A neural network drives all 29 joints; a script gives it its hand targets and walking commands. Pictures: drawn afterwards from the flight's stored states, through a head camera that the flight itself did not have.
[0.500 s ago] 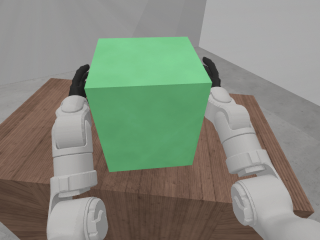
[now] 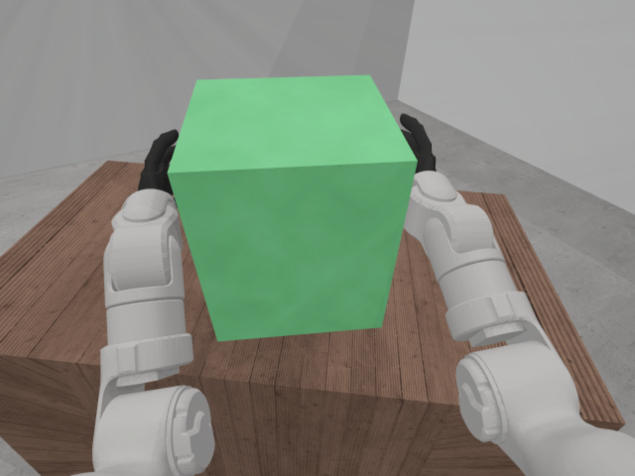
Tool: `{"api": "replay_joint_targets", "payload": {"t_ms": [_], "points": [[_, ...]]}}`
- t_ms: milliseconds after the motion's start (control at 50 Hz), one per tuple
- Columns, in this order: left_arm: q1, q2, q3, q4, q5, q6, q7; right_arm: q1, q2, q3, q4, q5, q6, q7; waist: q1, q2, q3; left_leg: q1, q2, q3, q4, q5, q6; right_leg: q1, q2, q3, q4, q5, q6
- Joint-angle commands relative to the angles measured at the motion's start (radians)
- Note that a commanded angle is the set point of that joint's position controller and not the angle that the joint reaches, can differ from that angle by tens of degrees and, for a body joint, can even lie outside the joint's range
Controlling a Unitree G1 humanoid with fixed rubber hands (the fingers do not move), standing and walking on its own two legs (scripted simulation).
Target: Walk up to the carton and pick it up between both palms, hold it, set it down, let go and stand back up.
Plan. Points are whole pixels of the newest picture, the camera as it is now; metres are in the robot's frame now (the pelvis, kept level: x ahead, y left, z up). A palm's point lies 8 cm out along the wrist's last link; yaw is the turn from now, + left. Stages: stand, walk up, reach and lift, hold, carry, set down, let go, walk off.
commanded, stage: hold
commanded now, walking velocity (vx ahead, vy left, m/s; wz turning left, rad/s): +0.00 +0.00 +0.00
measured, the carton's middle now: (293, 209) +0.37 +0.00 +0.20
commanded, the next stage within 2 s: none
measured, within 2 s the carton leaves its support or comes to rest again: neither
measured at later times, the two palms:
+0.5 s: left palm (157, 192) +0.36 +0.16 +0.24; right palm (417, 177) +0.36 -0.14 +0.25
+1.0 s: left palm (162, 192) +0.36 +0.15 +0.24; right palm (419, 179) +0.37 -0.15 +0.24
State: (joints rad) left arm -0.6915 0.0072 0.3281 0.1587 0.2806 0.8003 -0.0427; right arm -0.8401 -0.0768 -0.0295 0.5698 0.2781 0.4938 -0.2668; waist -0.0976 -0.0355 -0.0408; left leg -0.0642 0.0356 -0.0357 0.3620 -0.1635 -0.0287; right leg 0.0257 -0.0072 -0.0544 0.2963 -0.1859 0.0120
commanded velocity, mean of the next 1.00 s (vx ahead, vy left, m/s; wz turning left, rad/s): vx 0.00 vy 0.00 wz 0.00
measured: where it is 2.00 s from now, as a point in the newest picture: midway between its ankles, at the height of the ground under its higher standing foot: outside the picture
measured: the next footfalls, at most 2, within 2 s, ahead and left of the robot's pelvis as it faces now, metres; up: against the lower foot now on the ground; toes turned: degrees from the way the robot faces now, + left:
none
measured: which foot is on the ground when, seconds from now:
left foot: down 0.00-1.00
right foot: down 0.00-1.00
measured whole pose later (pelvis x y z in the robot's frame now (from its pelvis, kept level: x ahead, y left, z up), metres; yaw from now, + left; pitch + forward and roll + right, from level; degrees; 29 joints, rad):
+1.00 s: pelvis +0.00 +0.00 +0.00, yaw +0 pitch -8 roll -1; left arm -0.71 0.00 0.33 0.16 0.29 0.80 -0.04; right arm -0.85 -0.09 -0.02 0.59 0.29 0.48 -0.26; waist -0.10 -0.03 -0.03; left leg -0.06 0.04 -0.03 0.36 -0.16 -0.03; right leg 0.03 -0.01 -0.04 0.29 -0.18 0.01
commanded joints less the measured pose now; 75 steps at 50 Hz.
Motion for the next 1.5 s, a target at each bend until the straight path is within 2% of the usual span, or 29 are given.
{"api": "replay_joint_targets", "payload": {"t_ms": [0, 60, 80, 100, 180, 280, 340, 400, 440, 500, 540, 600, 620, 680, 700, 720, 800, 820, 840, 880, 960, 1020, 1080, 1100, 1200, 1300, 1340, 1380, 1480], "points": [[-0.806, -0.538, -0.482, -0.090, -0.166, -0.063, -0.122, -0.776, 0.611, 0.339, -0.242, 0.116, -0.037, 0.131, -0.007, 0.083, -0.328, 0.111, -0.080, 0.049, -0.044, 0.174, -0.006, -0.003, 0.074, -0.010, -0.041, 0.163, 0.043], [-0.798, -0.549, -0.501, -0.131, -0.177, -0.066, -0.116, -0.747, 0.616, 0.355, -0.265, 0.135, -0.041, 0.130, -0.010, 0.094, -0.387, 0.149, -0.080, 0.042, -0.019, 0.252, -0.019, 0.012, 0.083, -0.013, -0.030, 0.220, 0.042], [-0.797, -0.552, -0.501, -0.121, -0.179, -0.063, -0.117, -0.769, 0.609, 0.359, -0.279, 0.137, -0.041, 0.129, -0.017, 0.100, -0.391, 0.157, -0.079, 0.038, -0.017, 0.252, -0.018, 0.015, 0.082, -0.013, -0.034, 0.212, 0.041], [-0.782, -0.549, -0.485, -0.090, -0.167, -0.060, -0.119, -0.769, 0.604, 0.353, -0.267, 0.137, -0.035, 0.128, -0.004, 0.091, -0.352, 0.143, -0.082, 0.045, -0.028, 0.223, -0.016, 0.001, 0.080, -0.009, -0.040, 0.190, 0.044], [-0.813, -0.537, -0.495, -0.125, -0.176, -0.068, -0.114, -0.769, 0.617, 0.359, -0.265, 0.135, -0.041, 0.131, -0.016, 0.078, -0.398, 0.134, -0.084, 0.046, -0.026, 0.218, -0.015, 0.010, 0.081, -0.010, -0.032, 0.207, 0.045], [-0.787, -0.523, -0.449, -0.047, -0.150, -0.059, -0.122, -0.772, 0.599, 0.332, -0.213, 0.110, -0.039, 0.139, 0.003, 0.068, -0.309, 0.095, -0.079, 0.052, -0.059, 0.129, 0.006, -0.014, 0.066, -0.011, -0.047, 0.112, 0.044], [-0.802, -0.537, -0.470, -0.083, -0.165, -0.063, -0.116, -0.792, 0.607, 0.345, -0.250, 0.120, -0.048, 0.140, 0.001, 0.078, -0.354, 0.122, -0.078, 0.051, -0.036, 0.214, -0.007, 0.000, 0.081, -0.013, -0.041, 0.176, 0.038], [-0.809, -0.535, -0.454, -0.077, -0.164, -0.070, -0.115, -0.794, 0.613, 0.345, -0.242, 0.123, -0.047, 0.135, 0.008, 0.053, -0.346, 0.135, -0.081, 0.049, -0.036, 0.213, -0.007, -0.003, 0.081, -0.014, -0.042, 0.181, 0.045], [-0.774, -0.542, -0.460, -0.095, -0.163, -0.067, -0.117, -0.778, 0.612, 0.368, -0.268, 0.135, -0.051, 0.132, 0.005, 0.051, -0.385, 0.149, -0.083, 0.051, -0.023, 0.246, -0.004, 0.030, 0.077, -0.009, -0.033, 0.225, 0.051], [-0.806, -0.529, -0.458, -0.068, -0.158, -0.068, -0.123, -0.784, 0.606, 0.331, -0.230, 0.118, -0.050, 0.130, -0.005, 0.055, -0.352, 0.131, -0.082, 0.049, -0.042, 0.168, 0.000, -0.009, 0.072, -0.010, -0.049, 0.150, 0.050], [-0.797, -0.538, -0.462, -0.057, -0.151, -0.066, -0.123, -0.776, 0.606, 0.333, -0.225, 0.109, -0.049, 0.130, -0.012, 0.065, -0.333, 0.136, -0.084, 0.051, -0.042, 0.185, -0.003, -0.017, 0.073, -0.011, -0.047, 0.166, 0.047], [-0.812, -0.544, -0.492, -0.102, -0.170, -0.067, -0.122, -0.776, 0.612, 0.343, -0.237, 0.126, -0.047, 0.128, -0.022, 0.078, -0.353, 0.132, -0.085, 0.051, -0.029, 0.217, -0.010, 0.004, 0.078, -0.008, -0.039, 0.196, 0.047], [-0.795, -0.568, -0.521, -0.141, -0.189, -0.070, -0.117, -0.776, 0.613, 0.350, -0.296, 0.140, -0.056, 0.126, -0.028, 0.098, -0.417, 0.155, -0.081, 0.044, -0.011, 0.263, -0.023, 0.019, 0.083, -0.011, -0.028, 0.226, 0.043], [-0.831, -0.555, -0.525, -0.131, -0.193, -0.074, -0.113, -0.762, 0.613, 0.336, -0.248, 0.120, -0.044, 0.129, -0.043, 0.104, -0.391, 0.146, -0.079, 0.039, -0.024, 0.209, -0.023, -0.015, 0.079, -0.013, -0.037, 0.174, 0.039], [-0.825, -0.562, -0.515, -0.110, -0.186, -0.073, -0.112, -0.775, 0.606, 0.336, -0.274, 0.124, -0.048, 0.133, -0.023, 0.105, -0.381, 0.130, -0.078, 0.032, -0.028, 0.205, -0.019, -0.013, 0.081, -0.013, -0.042, 0.165, 0.037], [-0.822, -0.552, -0.509, -0.115, -0.179, -0.074, -0.109, -0.772, 0.606, 0.335, -0.256, 0.119, -0.046, 0.135, -0.030, 0.100, -0.377, 0.134, -0.078, 0.036, -0.029, 0.205, -0.017, -0.013, 0.077, -0.012, -0.040, 0.164, 0.035], [-0.790, -0.547, -0.477, -0.102, -0.163, -0.068, -0.112, -0.762, 0.609, 0.354, -0.256, 0.132, -0.045, 0.138, 0.002, 0.077, -0.354, 0.125, -0.083, 0.051, -0.036, 0.217, -0.009, 0.013, 0.080, -0.018, -0.038, 0.185, 0.049], [-0.782, -0.538, -0.473, -0.105, -0.162, -0.068, -0.112, -0.767, 0.607, 0.362, -0.268, 0.133, -0.046, 0.135, -0.004, 0.066, -0.376, 0.145, -0.083, 0.049, -0.029, 0.235, -0.008, 0.014, 0.079, -0.015, -0.037, 0.201, 0.048], [-0.786, -0.527, -0.460, -0.089, -0.153, -0.065, -0.114, -0.775, 0.600, 0.354, -0.249, 0.130, -0.041, 0.136, 0.013, 0.061, -0.334, 0.132, -0.083, 0.048, -0.038, 0.222, -0.005, 0.004, 0.080, -0.012, -0.043, 0.186, 0.047], [-0.775, -0.549, -0.479, -0.117, -0.163, -0.065, -0.110, -0.776, 0.613, 0.377, -0.284, 0.147, -0.049, 0.138, 0.014, 0.069, -0.380, 0.151, -0.080, 0.048, -0.023, 0.265, -0.010, 0.021, 0.082, -0.009, -0.030, 0.222, 0.048], [-0.755, -0.521, -0.449, -0.073, -0.145, -0.060, -0.122, -0.767, 0.600, 0.353, -0.256, 0.124, -0.045, 0.130, 0.004, 0.042, -0.327, 0.127, -0.082, 0.046, -0.037, 0.210, 0.000, 0.007, 0.079, -0.010, -0.046, 0.189, 0.051], [-0.789, -0.533, -0.475, -0.107, -0.166, -0.066, -0.120, -0.792, 0.617, 0.369, -0.288, 0.135, -0.050, 0.129, 0.006, 0.052, -0.372, 0.125, -0.084, 0.044, -0.028, 0.213, -0.001, 0.025, 0.078, -0.003, -0.039, 0.201, 0.052], [-0.776, -0.549, -0.503, -0.151, -0.178, -0.068, -0.115, -0.755, 0.615, 0.374, -0.326, 0.145, -0.051, 0.118, -0.017, 0.068, -0.414, 0.171, -0.084, 0.044, -0.002, 0.290, -0.014, 0.022, 0.085, -0.007, -0.022, 0.282, 0.051], [-0.783, -0.536, -0.501, -0.134, -0.177, -0.066, -0.116, -0.751, 0.605, 0.361, -0.296, 0.138, -0.041, 0.117, -0.028, 0.066, -0.383, 0.160, -0.086, 0.047, -0.013, 0.260, -0.016, 0.009, 0.083, -0.012, -0.033, 0.254, 0.053], [-0.761, -0.526, -0.485, -0.108, -0.157, -0.055, -0.122, -0.720, 0.596, 0.356, -0.256, 0.120, -0.029, 0.122, -0.015, 0.074, -0.329, 0.141, -0.082, 0.047, -0.032, 0.216, -0.014, -0.001, 0.075, -0.012, -0.037, 0.210, 0.050], [-0.782, -0.546, -0.521, -0.148, -0.186, -0.057, -0.116, -0.735, 0.600, 0.358, -0.281, 0.139, -0.035, 0.121, -0.034, 0.093, -0.360, 0.163, -0.084, 0.044, -0.013, 0.250, -0.024, -0.003, 0.077, -0.007, -0.036, 0.227, 0.042], [-0.785, -0.561, -0.528, -0.168, -0.183, -0.059, -0.115, -0.742, 0.610, 0.364, -0.304, 0.143, -0.038, 0.121, -0.028, 0.114, -0.381, 0.158, -0.084, 0.042, -0.005, 0.283, -0.029, 0.018, 0.080, -0.008, -0.031, 0.248, 0.042], [-0.782, -0.535, -0.489, -0.128, -0.164, -0.060, -0.117, -0.745, 0.602, 0.362, -0.279, 0.136, -0.033, 0.126, -0.007, 0.070, -0.343, 0.127, -0.081, 0.043, -0.033, 0.220, -0.013, 0.009, 0.075, -0.016, -0.035, 0.204, 0.052], [-0.760, -0.534, -0.480, -0.136, -0.159, -0.059, -0.115, -0.758, 0.603, 0.379, -0.305, 0.140, -0.041, 0.128, 0.003, 0.072, -0.370, 0.140, -0.080, 0.045, -0.024, 0.255, -0.007, 0.021, 0.077, -0.010, -0.032, 0.228, 0.049]]}}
